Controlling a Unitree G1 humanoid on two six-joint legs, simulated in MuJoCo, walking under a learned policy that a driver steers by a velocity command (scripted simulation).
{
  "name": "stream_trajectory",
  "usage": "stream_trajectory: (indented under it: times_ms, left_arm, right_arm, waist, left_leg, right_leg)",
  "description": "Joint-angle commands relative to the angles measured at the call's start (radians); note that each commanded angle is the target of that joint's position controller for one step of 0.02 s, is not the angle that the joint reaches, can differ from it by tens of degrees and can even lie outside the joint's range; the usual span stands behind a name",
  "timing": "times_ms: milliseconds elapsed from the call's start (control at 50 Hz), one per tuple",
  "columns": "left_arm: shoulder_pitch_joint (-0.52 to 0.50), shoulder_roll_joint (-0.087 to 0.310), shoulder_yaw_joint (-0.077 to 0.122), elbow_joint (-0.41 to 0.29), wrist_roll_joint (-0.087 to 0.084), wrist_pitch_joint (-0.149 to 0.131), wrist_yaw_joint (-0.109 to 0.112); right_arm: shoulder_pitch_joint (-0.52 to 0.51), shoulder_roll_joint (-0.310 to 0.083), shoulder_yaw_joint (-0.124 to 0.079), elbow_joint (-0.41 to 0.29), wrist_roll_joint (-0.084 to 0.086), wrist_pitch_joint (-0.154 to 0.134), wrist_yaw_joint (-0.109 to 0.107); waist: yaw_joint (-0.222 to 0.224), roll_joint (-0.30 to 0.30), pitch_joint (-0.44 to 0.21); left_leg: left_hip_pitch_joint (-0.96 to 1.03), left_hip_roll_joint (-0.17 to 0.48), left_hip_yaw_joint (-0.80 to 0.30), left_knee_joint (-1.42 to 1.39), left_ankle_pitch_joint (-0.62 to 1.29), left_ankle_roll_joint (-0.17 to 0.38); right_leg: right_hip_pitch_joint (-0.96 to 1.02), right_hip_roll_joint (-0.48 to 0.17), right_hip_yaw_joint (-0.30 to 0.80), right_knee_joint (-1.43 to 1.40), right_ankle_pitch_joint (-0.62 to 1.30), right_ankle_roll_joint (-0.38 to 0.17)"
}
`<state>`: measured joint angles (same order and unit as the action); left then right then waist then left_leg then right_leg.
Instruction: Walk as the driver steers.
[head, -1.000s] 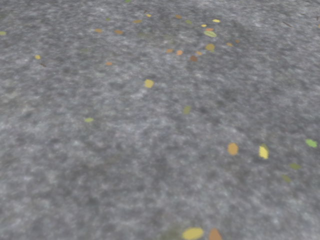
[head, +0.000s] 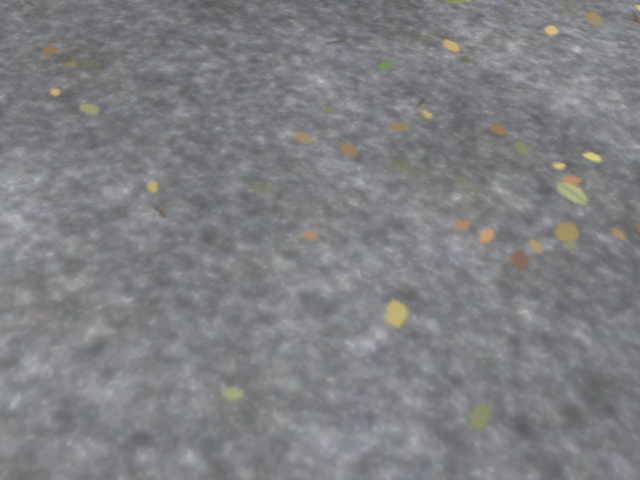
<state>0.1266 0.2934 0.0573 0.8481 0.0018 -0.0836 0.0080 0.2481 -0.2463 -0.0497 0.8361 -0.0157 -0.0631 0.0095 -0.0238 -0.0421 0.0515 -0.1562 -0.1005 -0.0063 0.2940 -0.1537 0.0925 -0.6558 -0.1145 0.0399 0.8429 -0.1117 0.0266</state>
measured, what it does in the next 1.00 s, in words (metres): walks ahead, turning right: right foot, then left foot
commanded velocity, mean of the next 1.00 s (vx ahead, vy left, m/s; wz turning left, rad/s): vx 0.06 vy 0.00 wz -0.48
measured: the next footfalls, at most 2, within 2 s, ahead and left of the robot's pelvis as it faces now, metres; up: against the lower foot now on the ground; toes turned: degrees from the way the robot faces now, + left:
right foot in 0.20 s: +0.24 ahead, -0.13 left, +0.00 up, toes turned -6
left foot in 0.60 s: +0.26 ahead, +0.10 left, +0.00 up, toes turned -25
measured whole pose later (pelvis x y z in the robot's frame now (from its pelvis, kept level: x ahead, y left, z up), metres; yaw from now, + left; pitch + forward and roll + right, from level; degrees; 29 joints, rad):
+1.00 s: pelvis +0.17 +0.00 -0.01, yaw -33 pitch +1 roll +0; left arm 0.15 0.30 0.08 0.64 -0.02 0.07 -0.01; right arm 0.16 -0.29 -0.07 0.76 0.01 0.02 -0.03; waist -0.03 0.00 0.05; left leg -0.22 0.10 0.13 0.46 -0.26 -0.02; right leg -0.37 -0.03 -0.02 0.72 -0.35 0.06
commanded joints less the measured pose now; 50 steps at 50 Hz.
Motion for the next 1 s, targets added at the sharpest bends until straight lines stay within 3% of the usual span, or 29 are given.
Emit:
stream_trajectory:
  times_ms: [20,80,160,180,200,220,240,260,280,300,320,340,380,440,520,580,600,620,640,660,680,700,720,780,840,900,940,1000]
  left_arm:
    - [0.022,0.038,0.003,-0.029,-0.006,0.000,-0.009]
    - [-0.021,0.068,0.010,-0.054,-0.011,0.002,-0.024]
    - [0.004,0.099,0.025,-0.083,0.000,0.004,-0.052]
    - [0.072,0.109,0.033,-0.070,0.001,0.003,-0.055]
    - [0.150,0.164,0.054,-0.061,0.005,0.001,-0.050]
    - [0.201,0.255,0.075,-0.073,0.015,0.007,-0.036]
    - [0.214,0.229,0.065,-0.081,0.021,0.022,-0.023]
    - [0.176,0.177,0.050,-0.104,0.011,0.029,-0.020]
    - [0.102,0.152,0.047,-0.134,0.001,0.037,-0.013]
    - [0.056,0.135,0.041,-0.145,-0.012,0.048,-0.008]
    - [0.030,0.127,0.038,-0.156,-0.015,0.058,0.000]
    - [0.018,0.137,0.041,-0.160,-0.007,0.070,0.004]
    - [0.026,0.158,0.053,-0.170,0.004,0.084,0.015]
    - [0.028,0.178,0.065,-0.183,-0.007,0.092,0.027]
    - [0.017,0.173,0.067,-0.197,-0.009,0.108,0.030]
    - [-0.006,0.164,0.064,-0.211,-0.020,0.124,0.035]
    - [0.015,0.141,0.058,-0.211,-0.022,0.128,0.037]
    - [0.061,0.079,0.043,-0.212,-0.013,0.130,0.034]
    - [0.040,0.104,0.055,-0.252,-0.018,0.116,0.029]
    - [0.065,0.182,0.077,-0.225,-0.007,0.108,0.026]
    - [0.088,0.197,0.088,-0.198,-0.014,0.113,0.025]
    - [0.111,0.171,0.085,-0.174,-0.013,0.126,0.030]
    - [0.116,0.152,0.080,-0.173,-0.010,0.135,0.031]
    - [0.042,0.105,0.061,-0.218,-0.027,0.137,0.023]
    - [-0.014,0.088,0.049,-0.260,-0.026,0.133,0.011]
    - [-0.017,0.081,0.041,-0.281,-0.023,0.135,-0.004]
    - [-0.007,0.095,0.046,-0.286,-0.023,0.141,-0.012]
    - [0.034,0.098,0.055,-0.282,-0.024,0.150,-0.027]
  right_arm:
    - [-0.024,-0.151,-0.029,-0.042,-0.006,-0.014,-0.017]
    - [-0.033,-0.169,-0.032,-0.018,-0.006,0.002,-0.027]
    - [-0.061,-0.178,-0.042,-0.015,0.017,0.046,-0.052]
    - [-0.078,-0.178,-0.043,-0.024,0.025,0.057,-0.061]
    - [-0.052,-0.175,-0.042,-0.032,0.019,0.060,-0.067]
    - [-0.024,-0.151,-0.032,-0.069,-0.011,0.050,-0.063]
    - [-0.012,-0.096,-0.014,-0.084,-0.018,0.043,-0.048]
    - [-0.005,-0.141,-0.021,-0.070,0.005,0.040,-0.031]
    - [-0.056,-0.146,-0.024,-0.078,0.028,0.046,-0.030]
    - [-0.080,-0.144,-0.028,-0.076,0.023,0.056,-0.037]
    - [-0.102,-0.161,-0.037,-0.082,0.010,0.067,-0.049]
    - [-0.104,-0.144,-0.035,-0.088,0.009,0.074,-0.052]
    - [-0.083,-0.116,-0.029,-0.083,0.012,0.073,-0.056]
    - [-0.082,-0.117,-0.028,-0.078,0.016,0.066,-0.058]
    - [-0.097,-0.130,-0.033,-0.086,0.021,0.054,-0.049]
    - [-0.034,-0.136,-0.042,-0.070,0.025,0.034,-0.035]
    - [-0.003,-0.171,-0.054,-0.063,0.018,0.031,-0.034]
    - [0.006,-0.243,-0.068,-0.073,-0.004,0.037,-0.040]
    - [-0.039,-0.286,-0.077,-0.083,-0.041,0.044,-0.037]
    - [-0.104,-0.226,-0.062,-0.121,-0.042,0.039,-0.041]
    - [-0.147,-0.180,-0.052,-0.135,-0.026,0.037,-0.047]
    - [-0.164,-0.163,-0.046,-0.143,-0.009,0.038,-0.049]
    - [-0.162,-0.155,-0.042,-0.142,0.005,0.040,-0.053]
    - [-0.102,-0.163,-0.042,-0.130,0.000,0.054,-0.065]
    - [-0.050,-0.197,-0.055,-0.122,0.000,0.065,-0.070]
    - [-0.074,-0.233,-0.071,-0.132,0.007,0.070,-0.059]
    - [-0.081,-0.243,-0.077,-0.133,0.015,0.070,-0.048]
    - [-0.103,-0.250,-0.082,-0.129,0.040,0.067,-0.038]
  waist:
    - [0.001,0.108,-0.106]
    - [-0.011,0.109,-0.090]
    - [0.017,0.111,-0.075]
    - [0.053,0.100,-0.099]
    - [0.080,0.036,-0.158]
    - [0.061,-0.140,-0.252]
    - [0.057,-0.268,-0.364]
    - [0.065,-0.129,-0.396]
    - [0.056,-0.058,-0.302]
    - [0.040,0.029,-0.208]
    - [0.031,0.030,-0.168]
    - [0.014,-0.012,-0.144]
    - [0.013,-0.079,-0.154]
    - [0.025,-0.086,-0.199]
    - [0.038,-0.119,-0.186]
    - [-0.002,-0.125,-0.171]
    - [-0.007,-0.089,-0.172]
    - [0.026,0.112,-0.182]
    - [0.047,0.369,-0.119]
    - [0.053,0.266,-0.106]
    - [0.068,0.192,-0.101]
    - [0.072,0.159,-0.097]
    - [0.060,0.160,-0.085]
    - [0.014,0.196,-0.069]
    - [-0.027,0.217,-0.099]
    - [-0.028,0.230,-0.113]
    - [-0.024,0.238,-0.113]
    - [0.011,0.229,-0.110]
  left_leg:
    - [-0.044,0.224,0.012,-0.068,0.614,0.092]
    - [0.055,0.271,0.011,-0.044,0.573,0.090]
    - [0.165,0.321,-0.007,0.129,0.664,0.077]
    - [0.157,0.298,0.011,0.232,0.710,0.051]
    - [0.100,0.230,0.050,0.404,0.640,-0.006]
    - [-0.135,0.094,0.097,0.713,0.227,-0.085]
    - [-0.408,-0.064,0.009,0.982,-0.521,-0.133]
    - [-0.434,0.015,-0.126,1.054,-0.501,-0.118]
    - [-0.467,0.049,-0.117,1.054,-0.440,-0.118]
    - [-0.475,0.083,-0.100,0.971,-0.391,-0.123]
    - [-0.444,0.107,-0.095,0.880,-0.343,-0.126]
    - [-0.389,0.097,-0.074,0.793,-0.309,-0.134]
    - [-0.333,0.072,-0.056,0.664,-0.276,-0.154]
    - [-0.272,0.066,-0.069,0.534,-0.199,-0.172]
    - [-0.229,0.058,-0.081,0.405,-0.171,-0.166]
    - [-0.108,0.057,-0.057,0.169,-0.067,-0.130]
    - [-0.020,0.128,-0.098,0.083,-0.030,-0.101]
    - [0.071,0.356,-0.302,0.018,-0.011,-0.018]
    - [-0.012,0.493,-0.534,-0.047,0.100,0.129]
    - [-0.032,0.492,-0.485,-0.031,0.138,0.154]
    - [-0.035,0.434,-0.372,0.000,0.165,0.111]
    - [-0.016,0.380,-0.288,0.020,0.167,0.076]
    - [0.001,0.368,-0.246,0.029,0.194,0.074]
    - [0.056,0.340,-0.144,0.023,0.250,0.095]
    - [0.146,0.381,-0.125,0.032,0.300,0.120]
    - [0.100,0.399,-0.068,0.034,0.336,0.122]
    - [0.080,0.408,-0.042,0.047,0.345,0.117]
    - [0.064,0.417,-0.012,0.116,0.325,0.077]
  right_leg:
    - [0.205,0.035,-0.036,-0.165,0.236,-0.007]
    - [0.172,0.054,-0.020,-0.229,0.210,-0.022]
    - [0.128,0.083,-0.050,-0.269,-0.008,-0.063]
    - [0.206,0.109,-0.069,-0.334,0.029,-0.084]
    - [0.360,0.090,-0.003,-0.392,0.300,-0.130]
    - [0.603,-0.093,0.263,-0.369,0.721,-0.257]
    - [0.815,-0.260,0.562,-0.418,0.812,-0.446]
    - [0.771,-0.237,0.532,-0.444,0.606,-0.417]
    - [0.679,-0.188,0.440,-0.458,0.441,-0.368]
    - [0.555,-0.145,0.374,-0.493,0.305,-0.320]
    - [0.467,-0.115,0.347,-0.519,0.182,-0.290]
    - [0.394,-0.068,0.322,-0.541,0.105,-0.271]
    - [0.369,-0.034,0.305,-0.550,0.098,-0.265]
    - [0.372,-0.026,0.318,-0.537,0.062,-0.253]
    - [0.375,-0.016,0.390,-0.532,-0.060,-0.229]
    - [0.355,0.019,0.412,-0.477,-0.064,-0.185]
    - [0.300,0.063,0.381,-0.419,-0.130,-0.143]
    - [0.178,0.169,0.246,-0.192,-0.352,-0.085]
    - [0.023,0.272,0.106,0.012,-0.501,-0.042]
    - [0.030,0.204,0.140,0.192,-0.460,-0.017]
    - [0.031,0.199,0.126,0.260,-0.396,-0.005]
    - [0.027,0.190,0.109,0.310,-0.351,0.016]
    - [0.003,0.181,0.102,0.362,-0.314,0.035]
    - [-0.023,0.151,0.033,0.300,-0.259,0.070]
    - [0.002,0.107,0.008,0.157,-0.269,0.087]
    - [0.137,0.086,-0.046,0.015,-0.281,0.068]
    - [0.206,0.094,-0.082,-0.067,-0.272,0.049]
    - [0.316,0.108,-0.113,-0.270,-0.174,-0.008]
